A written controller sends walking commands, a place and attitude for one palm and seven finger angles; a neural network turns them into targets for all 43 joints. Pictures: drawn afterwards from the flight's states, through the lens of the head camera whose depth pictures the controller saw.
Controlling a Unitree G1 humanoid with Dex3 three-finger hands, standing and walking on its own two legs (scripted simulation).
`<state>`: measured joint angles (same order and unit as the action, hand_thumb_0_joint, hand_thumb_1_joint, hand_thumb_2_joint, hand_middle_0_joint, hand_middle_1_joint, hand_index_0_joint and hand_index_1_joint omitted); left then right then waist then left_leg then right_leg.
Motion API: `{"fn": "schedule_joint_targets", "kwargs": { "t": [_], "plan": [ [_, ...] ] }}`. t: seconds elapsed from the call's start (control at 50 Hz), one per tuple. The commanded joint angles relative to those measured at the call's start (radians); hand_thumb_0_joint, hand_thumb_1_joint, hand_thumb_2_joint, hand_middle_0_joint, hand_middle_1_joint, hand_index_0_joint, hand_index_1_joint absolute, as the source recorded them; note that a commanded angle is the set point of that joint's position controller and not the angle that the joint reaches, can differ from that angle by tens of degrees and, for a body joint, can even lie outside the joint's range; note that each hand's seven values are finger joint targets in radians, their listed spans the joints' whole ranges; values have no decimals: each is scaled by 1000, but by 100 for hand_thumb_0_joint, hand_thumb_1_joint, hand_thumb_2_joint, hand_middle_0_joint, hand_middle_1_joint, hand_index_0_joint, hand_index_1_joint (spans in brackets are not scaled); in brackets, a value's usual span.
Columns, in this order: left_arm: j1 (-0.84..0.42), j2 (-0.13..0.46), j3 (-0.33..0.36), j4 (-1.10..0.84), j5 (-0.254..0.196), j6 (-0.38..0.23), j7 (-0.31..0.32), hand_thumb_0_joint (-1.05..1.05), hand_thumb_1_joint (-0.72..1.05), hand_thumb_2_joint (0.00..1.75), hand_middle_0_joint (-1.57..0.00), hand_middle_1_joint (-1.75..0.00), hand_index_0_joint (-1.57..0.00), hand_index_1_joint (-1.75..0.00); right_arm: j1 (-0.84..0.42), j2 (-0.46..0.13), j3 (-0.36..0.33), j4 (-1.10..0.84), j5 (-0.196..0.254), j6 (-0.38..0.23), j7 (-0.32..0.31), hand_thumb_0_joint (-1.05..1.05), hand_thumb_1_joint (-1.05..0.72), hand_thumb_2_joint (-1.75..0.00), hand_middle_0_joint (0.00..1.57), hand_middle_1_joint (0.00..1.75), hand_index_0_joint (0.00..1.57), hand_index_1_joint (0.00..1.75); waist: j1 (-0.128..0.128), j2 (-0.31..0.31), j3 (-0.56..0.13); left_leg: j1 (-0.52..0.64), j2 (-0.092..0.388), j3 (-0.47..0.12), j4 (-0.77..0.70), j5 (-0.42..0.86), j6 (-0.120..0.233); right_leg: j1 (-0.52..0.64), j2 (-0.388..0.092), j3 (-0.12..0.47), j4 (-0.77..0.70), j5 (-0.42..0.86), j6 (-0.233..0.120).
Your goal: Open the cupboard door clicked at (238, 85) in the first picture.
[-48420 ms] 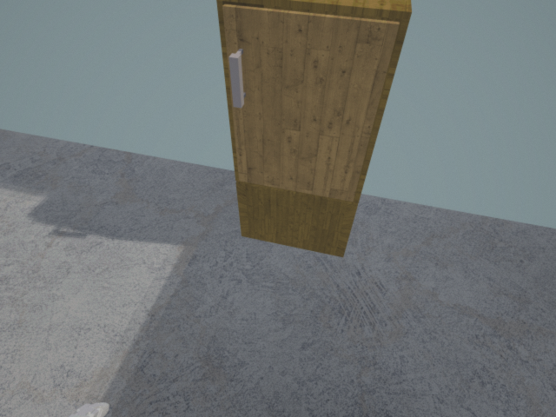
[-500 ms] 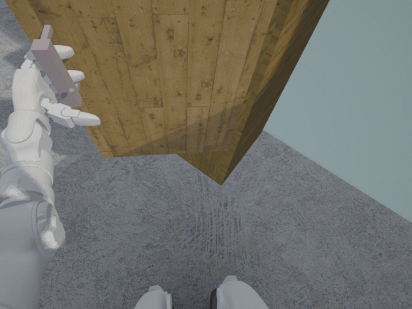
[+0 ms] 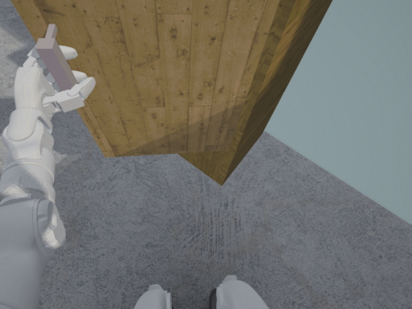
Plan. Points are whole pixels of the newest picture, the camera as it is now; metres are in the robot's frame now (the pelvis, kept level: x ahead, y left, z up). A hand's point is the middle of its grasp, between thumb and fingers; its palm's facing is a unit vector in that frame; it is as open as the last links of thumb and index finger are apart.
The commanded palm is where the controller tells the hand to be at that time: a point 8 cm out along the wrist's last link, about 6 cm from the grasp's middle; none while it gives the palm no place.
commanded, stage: close the thumb around the handle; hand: left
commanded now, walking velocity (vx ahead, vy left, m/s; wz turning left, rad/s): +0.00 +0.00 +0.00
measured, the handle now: (65, 68) +0.56 +0.23 +0.08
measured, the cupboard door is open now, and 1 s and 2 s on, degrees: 43 69 82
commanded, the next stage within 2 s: pull the door open along its arc in 0.22 s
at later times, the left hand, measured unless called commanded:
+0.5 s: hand (73, 88) +0.51 +0.21 +0.09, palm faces +0.03 -1.00 -0.01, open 6.0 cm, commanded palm +0.46 +0.26 +0.08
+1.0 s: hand (103, 167) +0.35 +0.14 +0.09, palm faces +0.28 -0.96 +0.07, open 6.4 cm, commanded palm +0.28 +0.22 +0.08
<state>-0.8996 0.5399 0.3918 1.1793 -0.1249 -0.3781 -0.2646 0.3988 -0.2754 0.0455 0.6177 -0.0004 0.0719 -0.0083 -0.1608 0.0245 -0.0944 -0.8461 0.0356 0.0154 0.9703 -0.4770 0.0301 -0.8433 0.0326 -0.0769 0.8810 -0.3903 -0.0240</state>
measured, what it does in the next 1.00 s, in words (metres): stands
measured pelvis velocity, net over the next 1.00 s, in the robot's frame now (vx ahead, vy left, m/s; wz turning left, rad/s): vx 0.02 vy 0.00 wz -0.01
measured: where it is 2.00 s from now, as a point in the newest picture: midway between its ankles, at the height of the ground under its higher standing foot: outside the picture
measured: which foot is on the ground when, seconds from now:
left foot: down 0.00-1.00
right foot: down 0.00-1.00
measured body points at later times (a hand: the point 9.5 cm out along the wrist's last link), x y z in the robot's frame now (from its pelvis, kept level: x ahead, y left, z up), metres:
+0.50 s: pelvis +0.00 +0.00 +0.00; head +0.13 +0.02 +0.43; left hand +0.50 +0.26 +0.09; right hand -0.01 -0.27 -0.11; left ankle -0.02 +0.09 -0.68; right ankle +0.01 -0.11 -0.68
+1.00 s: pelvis +0.02 +0.00 +0.02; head +0.07 -0.01 +0.47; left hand +0.32 +0.19 +0.09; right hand +0.18 -0.23 -0.08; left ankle -0.02 +0.10 -0.68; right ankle +0.01 -0.11 -0.68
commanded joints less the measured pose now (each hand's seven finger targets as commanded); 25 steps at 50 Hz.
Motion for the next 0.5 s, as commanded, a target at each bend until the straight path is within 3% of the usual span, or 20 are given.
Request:
{"fn": "schedule_joint_targets", "kwargs": {
  "t": [0.0, 0.04, 0.08, 0.12, 0.16, 0.18, 0.24, 0.28, 0.3, 0.32, 0.48],
  "plan": [
    [-478, 221, 0, -198, -1, -69, -19, 0, 90, 90, -40, -135, -40, -135, 179, -179, -68, -33, -4, -15, -16, 0, -90, -90, 20, 30, 20, 30, -36, 128, -455, 320, -11, -72, -89, 458, -5, 175, 22, 47, -69, 347, 5],
    [-482, 241, 8, -183, 2, -62, -20, 0, 90, 90, -40, -135, -40, -135, 180, -181, -65, -32, -4, -15, -18, 0, -90, -90, 20, 30, 20, 30, -35, 109, -439, 296, -12, -73, -93, 441, -4, 189, 22, 49, -71, 342, 5],
    [-483, 254, 24, -201, 0, -68, -22, 0, 90, 90, -40, -135, -40, -135, 184, -182, -66, -34, -6, -17, -19, 0, -90, -90, 20, 30, 20, 30, -27, 133, -481, 318, -13, -74, -86, 475, -6, 192, 22, 48, -63, 361, 3],
    [-488, 228, 4, -192, -1, -65, -25, 0, 90, 90, -40, -135, -40, -135, 184, -177, -66, -32, -6, -18, -17, 0, -90, -90, 20, 30, 20, 30, -33, 138, -463, 322, -11, -76, -88, 470, -8, 175, 23, 43, -65, 348, 4],
    [-482, 247, 23, -193, -7, -66, -22, 0, 90, 90, -40, -135, -40, -135, 191, -181, -66, -34, -8, -18, -18, 0, -90, -90, 20, 30, 20, 30, -32, 112, -465, 316, -11, -76, -84, 483, -4, 187, 24, 44, -63, 362, 3],
    [-484, 232, 5, -193, -4, -63, -24, 0, 90, 90, -40, -135, -40, -135, 187, -180, -65, -36, -6, -18, -16, 0, -90, -90, 20, 30, 20, 30, -35, 140, -476, 315, -13, -71, -83, 471, -5, 183, 23, 49, -66, 359, 6],
    [-490, 256, 17, -172, 3, -52, -24, 0, 90, 90, -40, -135, -40, -135, 190, -185, -65, -34, -4, -16, -20, 0, -90, -90, 20, 30, 20, 30, -41, 98, -438, 274, -13, -71, -90, 425, 0, 189, 22, 48, -71, 337, 7],
    [-480, 285, 40, -180, 5, -56, -24, 0, 90, 90, -40, -135, -40, -135, 195, -185, -64, -37, -6, -15, -20, 0, -90, -90, 20, 30, 20, 30, -26, 121, -479, 286, -14, -70, -85, 449, -2, 202, 21, 50, -63, 354, 5],
    [-494, 271, 26, -193, 5, -55, -26, 0, 90, 90, -40, -135, -40, -135, 192, -182, -64, -38, -6, -16, -19, 0, -90, -90, 20, 30, 20, 30, -35, 150, -476, 301, -13, -69, -85, 460, -4, 189, 21, 51, -65, 357, 6],
    [-455, 310, 59, -166, 8, -50, -30, 0, 90, 90, -40, -135, -40, -135, 196, -186, -63, -38, -7, -14, -20, 0, -90, -90, 20, 30, 20, 30, -19, 122, -471, 276, -14, -65, -84, 451, -2, 212, 22, 52, -66, 358, 6],
    [-222, 254, 61, -265, -38, -45, -57, 0, 90, 90, -40, -135, -40, -135, 164, -176, -69, -97, 6, -3, -11, 0, -90, -90, 20, 30, 20, 30, 44, 102, -485, 274, -18, -37, -116, 483, -1, 307, 24, 49, -69, 420, 3]
  ]
}}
